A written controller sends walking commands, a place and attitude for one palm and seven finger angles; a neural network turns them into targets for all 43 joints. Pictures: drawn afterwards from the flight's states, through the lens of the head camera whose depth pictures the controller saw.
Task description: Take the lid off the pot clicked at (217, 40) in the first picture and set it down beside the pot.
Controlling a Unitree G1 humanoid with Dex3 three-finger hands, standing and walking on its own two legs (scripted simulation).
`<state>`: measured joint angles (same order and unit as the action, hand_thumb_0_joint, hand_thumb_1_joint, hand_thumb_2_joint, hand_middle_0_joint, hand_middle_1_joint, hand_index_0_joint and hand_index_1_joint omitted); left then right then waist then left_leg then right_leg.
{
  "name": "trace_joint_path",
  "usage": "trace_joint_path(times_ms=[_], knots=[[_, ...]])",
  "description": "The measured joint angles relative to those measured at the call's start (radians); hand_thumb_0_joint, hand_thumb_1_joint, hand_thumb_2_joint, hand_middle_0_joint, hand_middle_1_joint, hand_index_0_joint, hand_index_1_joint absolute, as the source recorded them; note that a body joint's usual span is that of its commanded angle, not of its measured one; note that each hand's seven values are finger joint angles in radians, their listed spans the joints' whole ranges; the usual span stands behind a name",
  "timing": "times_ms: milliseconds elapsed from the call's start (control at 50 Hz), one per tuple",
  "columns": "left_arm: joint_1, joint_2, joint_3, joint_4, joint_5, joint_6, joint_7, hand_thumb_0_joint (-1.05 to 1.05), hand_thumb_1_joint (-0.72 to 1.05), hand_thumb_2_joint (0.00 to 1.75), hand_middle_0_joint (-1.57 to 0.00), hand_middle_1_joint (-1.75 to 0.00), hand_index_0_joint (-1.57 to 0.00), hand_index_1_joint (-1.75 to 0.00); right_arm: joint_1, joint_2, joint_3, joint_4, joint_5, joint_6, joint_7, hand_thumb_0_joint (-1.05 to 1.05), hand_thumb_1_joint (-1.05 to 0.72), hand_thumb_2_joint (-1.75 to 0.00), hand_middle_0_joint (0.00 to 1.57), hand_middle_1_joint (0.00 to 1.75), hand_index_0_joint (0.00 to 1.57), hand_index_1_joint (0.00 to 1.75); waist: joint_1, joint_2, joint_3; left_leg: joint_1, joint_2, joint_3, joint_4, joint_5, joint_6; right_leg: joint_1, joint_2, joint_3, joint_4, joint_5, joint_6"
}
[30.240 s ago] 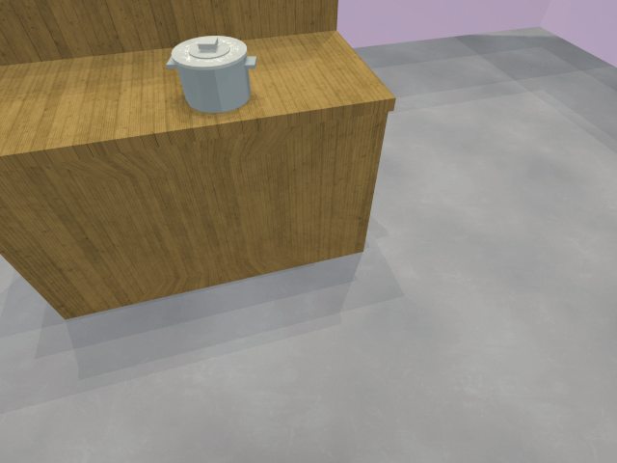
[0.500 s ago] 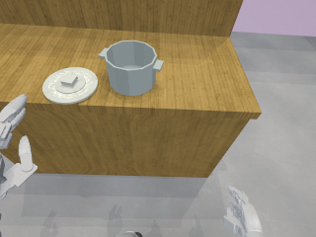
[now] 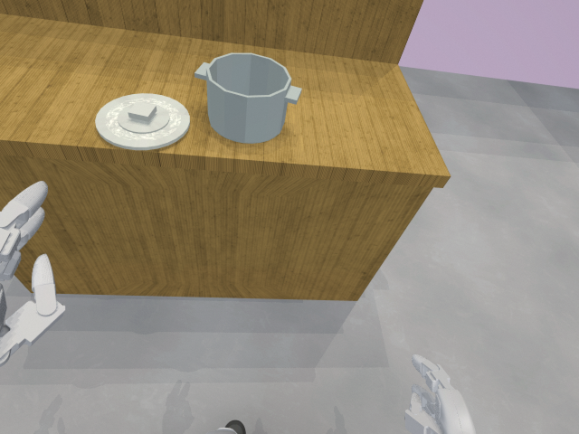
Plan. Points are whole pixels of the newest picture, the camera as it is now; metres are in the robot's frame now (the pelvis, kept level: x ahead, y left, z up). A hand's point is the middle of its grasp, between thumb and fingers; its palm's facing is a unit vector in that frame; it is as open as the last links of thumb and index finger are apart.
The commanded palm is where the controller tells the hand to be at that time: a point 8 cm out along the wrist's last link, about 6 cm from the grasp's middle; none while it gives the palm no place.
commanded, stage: stop stepping back and stand still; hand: left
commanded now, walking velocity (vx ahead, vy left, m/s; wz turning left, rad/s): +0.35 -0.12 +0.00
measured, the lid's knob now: (142, 111) +0.71 +0.34 -0.01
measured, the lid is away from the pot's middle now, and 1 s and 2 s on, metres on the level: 0.23 0.23 0.23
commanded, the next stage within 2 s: let the arm hang, fingers relaxed in 0.62 s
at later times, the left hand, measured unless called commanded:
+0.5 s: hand out of the picture +0.13 +0.26 +0.15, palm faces +0.27 -0.89 -0.37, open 7.4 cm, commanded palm +0.06 +0.31 +0.18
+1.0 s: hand out of the picture +0.08 +0.19 -0.18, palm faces +0.18 -0.98 -0.11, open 7.1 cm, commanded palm none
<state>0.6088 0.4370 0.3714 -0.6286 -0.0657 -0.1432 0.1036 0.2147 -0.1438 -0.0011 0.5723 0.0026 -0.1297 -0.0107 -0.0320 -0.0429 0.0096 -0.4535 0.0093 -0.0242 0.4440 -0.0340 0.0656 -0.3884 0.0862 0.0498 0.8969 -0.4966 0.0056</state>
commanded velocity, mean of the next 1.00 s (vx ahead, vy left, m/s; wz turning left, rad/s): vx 0.10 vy -0.03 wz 0.00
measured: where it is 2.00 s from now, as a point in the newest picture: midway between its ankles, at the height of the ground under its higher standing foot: outside the picture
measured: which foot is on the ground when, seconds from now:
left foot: down 0.00-0.14, up 0.16-0.34, down 0.36-1.00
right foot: up 0.00-0.14, down 0.16-0.36, up 0.38-0.60, down 0.62-1.00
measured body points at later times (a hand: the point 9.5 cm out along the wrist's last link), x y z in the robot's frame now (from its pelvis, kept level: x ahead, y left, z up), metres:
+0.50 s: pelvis -0.06 +0.03 +0.00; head -0.06 +0.08 +0.44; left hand +0.11 +0.31 +0.17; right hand +0.08 -0.21 -0.06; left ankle -0.07 +0.13 -0.74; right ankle -0.07 -0.08 -0.70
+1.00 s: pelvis +0.01 +0.02 -0.03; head +0.05 +0.04 +0.42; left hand +0.07 +0.24 -0.17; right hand +0.08 -0.22 -0.16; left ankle -0.06 +0.15 -0.74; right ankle +0.01 -0.08 -0.74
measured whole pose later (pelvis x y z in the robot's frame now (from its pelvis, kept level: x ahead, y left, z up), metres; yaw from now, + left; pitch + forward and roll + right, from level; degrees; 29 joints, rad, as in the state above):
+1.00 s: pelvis +0.01 +0.02 -0.03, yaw +9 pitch +4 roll +2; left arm 0.29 0.14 0.05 0.72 -0.01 0.03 -0.01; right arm 0.34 -0.19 -0.01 0.82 -0.03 0.00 -0.01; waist -0.05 -0.08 0.02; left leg -0.34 0.02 0.04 0.72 -0.43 -0.03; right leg -0.42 -0.02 0.00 0.78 -0.36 -0.01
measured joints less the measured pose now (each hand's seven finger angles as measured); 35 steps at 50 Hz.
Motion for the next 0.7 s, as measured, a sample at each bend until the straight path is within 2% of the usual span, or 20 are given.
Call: trace_joint_path(times_ms=[60, 100, 140, 160, 180, 220, 260, 280, 320, 340, 360, 400, 440, 500, 560, 620, 680, 700], knots=[[0.145, 0.03, 0.008, -0.14, -0.004, -0.001, 0.006, 0.02, 0.89, 0.9, -0.21, -0.3, -0.21, -0.3, 0.045, 0.037, 0.022, -0.023, -0.003, -0.014, 0.002, 0.01, -0.9, -0.9, 0.2, 0.3, 0.2, 0.3, 0.005, -0.014, -0.041, 0.015, 0.004, 0.007, -0.073, 0.003, -0.022, 0.122, -0.008, -0.044, -0.186, -0.018, -0.012], [0.174, 0.044, -0.001, -0.173, 0.005, -0.009, 0.01, 0.02, 0.89, 0.9, -0.21, -0.3, -0.21, -0.3, 0.063, 0.042, 0.033, -0.017, -0.009, -0.02, -0.008, 0.01, -0.9, -0.9, 0.2, 0.3, 0.2, 0.3, 0.01, -0.008, -0.067, 0.021, -0.008, 0.002, -0.107, -0.03, -0.052, 0.231, -0.005, -0.076, -0.371, -0.002, -0.028], [0.158, 0.061, 0.013, -0.169, 0.012, -0.021, 0.015, 0.02, 0.89, 0.9, -0.21, -0.3, -0.21, -0.3, 0.057, 0.037, 0.04, -0.013, -0.014, -0.015, -0.021, 0.01, -0.9, -0.9, 0.2, 0.31, 0.21, 0.3, 0.028, -0.024, -0.076, -0.007, -0.037, 0.03, -0.066, -0.121, -0.083, 0.321, -0.028, -0.094, -0.534, 0.074, -0.059], [0.13, 0.057, 0.016, -0.153, 0.012, -0.03, 0.014, 0.02, 0.89, 0.9, -0.21, -0.3, -0.21, -0.3, 0.042, 0.024, 0.04, -0.009, -0.014, -0.01, -0.027, 0.01, -0.9, -0.9, 0.2, 0.31, 0.21, 0.3, 0.042, -0.018, -0.07, -0.047, -0.043, 0.046, 0.018, -0.183, -0.086, 0.331, -0.041, -0.096, -0.573, 0.171, -0.069], [0.092, 0.038, -0.002, -0.12, 0.011, -0.032, 0.009, 0.02, 0.89, 0.9, -0.21, -0.3, -0.21, -0.3, 0.026, 0.002, 0.034, 0.012, -0.014, 0.0, -0.034, 0.01, -0.9, -0.9, 0.21, 0.31, 0.21, 0.3, 0.046, 0.022, -0.062, -0.074, -0.033, 0.034, 0.135, -0.223, -0.082, 0.33, -0.029, -0.106, -0.556, 0.215, -0.059], [0.031, 0.015, -0.023, -0.041, 0.005, -0.022, -0.003, 0.01, 0.89, 0.9, -0.21, -0.3, -0.22, -0.3, 0.029, -0.026, 0.024, 0.061, -0.007, 0.037, -0.042, 0.01, -0.9, -0.9, 0.21, 0.31, 0.21, 0.3, 0.043, 0.065, -0.094, -0.104, -0.038, 0.016, 0.393, -0.265, -0.075, 0.326, -0.023, -0.12, -0.504, 0.184, -0.037], [-0.01, -0.004, -0.022, 0.041, -0.001, -0.015, -0.01, 0.01, 0.89, 0.9, -0.21, -0.3, -0.22, -0.3, 0.06, -0.034, 0.016, 0.093, 0.012, 0.073, -0.047, 0.01, -0.9, -0.9, 0.21, 0.31, 0.21, 0.3, 0.046, 0.052, -0.154, -0.082, -0.039, 0.016, 0.556, -0.304, -0.063, 0.313, -0.04, -0.119, -0.462, 0.137, -0.027], [-0.031, -0.018, -0.019, 0.078, -0.002, -0.011, -0.01, 0.01, 0.89, 0.9, -0.21, -0.3, -0.22, -0.3, 0.076, -0.037, 0.015, 0.099, 0.019, 0.085, -0.05, 0.01, -0.9, -0.9, 0.21, 0.31, 0.21, 0.3, 0.047, 0.037, -0.177, -0.049, -0.027, 0.021, 0.571, -0.331, -0.057, 0.304, -0.049, -0.116, -0.446, 0.123, -0.024], [-0.08, -0.054, -0.018, 0.143, 0.004, -0.004, -0.002, 0.01, 0.89, 0.9, -0.21, -0.3, -0.21, -0.3, 0.097, -0.048, 0.016, 0.096, 0.025, 0.087, -0.061, 0.01, -0.9, -0.9, 0.2, 0.31, 0.21, 0.3, 0.037, 0.011, -0.192, 0.048, 0.013, 0.031, 0.462, -0.376, -0.042, 0.283, -0.063, -0.122, -0.412, 0.105, -0.019], [-0.103, -0.073, -0.021, 0.162, 0.006, 0.0, 0.004, 0.01, 0.89, 0.9, -0.21, -0.3, -0.21, -0.3, 0.101, -0.06, 0.015, 0.087, 0.026, 0.077, -0.066, 0.01, -0.9, -0.9, 0.2, 0.31, 0.21, 0.3, 0.026, 0.009, -0.184, 0.106, 0.032, 0.029, 0.347, -0.382, -0.034, 0.266, -0.068, -0.133, -0.382, 0.092, -0.015], [-0.12, -0.092, -0.025, 0.166, 0.006, 0.004, 0.011, 0.01, 0.89, 0.9, -0.21, -0.3, -0.21, -0.3, 0.099, -0.077, 0.012, 0.071, 0.028, 0.061, -0.069, 0.01, -0.9, -0.9, 0.2, 0.31, 0.2, 0.3, 0.013, 0.016, -0.166, 0.153, 0.044, 0.015, 0.235, -0.405, -0.04, 0.236, -0.071, -0.145, -0.334, 0.072, -0.01], [-0.122, -0.108, -0.022, 0.159, 0.004, 0.014, 0.024, 0.01, 0.89, 0.9, -0.2, -0.3, -0.21, -0.3, 0.061, -0.071, 0.005, 0.061, 0.026, 0.038, -0.068, 0.01, -0.9, -0.9, 0.2, 0.3, 0.2, 0.3, 0.0, -0.02, -0.103, 0.145, 0.014, 0.039, 0.233, -0.387, -0.049, 0.158, -0.087, -0.094, -0.198, 0.015, -0.018], [-0.064, -0.096, -0.022, 0.104, 0.002, 0.026, 0.026, 0.02, 0.89, 0.9, -0.2, -0.3, -0.2, -0.3, 0.044, -0.047, 0.004, 0.036, 0.017, 0.004, -0.055, 0.01, -0.9, -0.9, 0.2, 0.3, 0.2, 0.3, -0.01, -0.038, -0.049, 0.166, 0.009, 0.066, 0.203, -0.33, -0.037, 0.088, -0.071, -0.059, -0.095, -0.016, -0.018], [0.049, -0.022, -0.024, -0.037, -0.002, 0.029, 0.017, 0.02, 0.89, 0.9, -0.2, -0.3, -0.2, -0.3, 0.063, -0.012, 0.015, 0.01, 0.015, -0.038, -0.032, 0.01, -0.9, -0.9, 0.2, 0.3, 0.2, 0.3, -0.029, -0.045, -0.012, 0.199, 0.016, 0.056, 0.131, -0.279, -0.041, 0.027, -0.051, -0.077, -0.081, 0.009, -0.007], [0.134, 0.048, 0.002, -0.125, 0.004, -0.004, 0.019, 0.02, 0.89, 0.9, -0.21, -0.3, -0.21, -0.3, 0.084, -0.004, 0.029, 0.006, 0.016, -0.04, -0.022, 0.01, -0.9, -0.9, 0.2, 0.3, 0.2, 0.3, -0.017, -0.015, -0.006, 0.221, 0.034, 0.043, 0.097, -0.268, -0.051, 0.038, -0.049, -0.115, -0.194, 0.073, -0.002], [0.147, 0.081, 0.043, -0.103, 0.013, -0.038, 0.024, 0.02, 0.89, 0.9, -0.21, -0.3, -0.21, -0.3, 0.095, -0.013, 0.03, 0.006, 0.016, -0.019, -0.026, 0.01, -0.9, -0.9, 0.2, 0.3, 0.2, 0.3, 0.004, 0.025, -0.021, 0.209, 0.032, 0.036, 0.142, -0.302, -0.054, 0.108, -0.06, -0.124, -0.34, 0.099, -0.013], [0.057, 0.039, 0.042, 0.008, 0.018, -0.061, 0.018, 0.01, 0.89, 0.9, -0.21, -0.3, -0.21, -0.3, 0.061, -0.04, 0.016, 0.038, 0.015, 0.011, -0.033, 0.01, -0.9, -0.9, 0.2, 0.31, 0.2, 0.3, 0.029, 0.071, -0.022, 0.143, 0.025, 0.026, 0.3, -0.386, -0.044, 0.101, -0.061, -0.125, -0.347, 0.252, -0.036], [-0.001, 0.016, 0.013, 0.089, 0.047, -0.063, 0.006, 0.01, 0.89, 0.9, -0.21, -0.3, -0.21, -0.3, 0.051, -0.054, -0.002, 0.064, 0.012, 0.013, -0.017, 0.01, -0.9, -0.9, 0.2, 0.3, 0.2, 0.3, 0.027, 0.09, -0.032, 0.1, 0.027, 0.031, 0.382, -0.425, -0.045, 0.091, -0.068, -0.14, -0.331, 0.249, -0.031]])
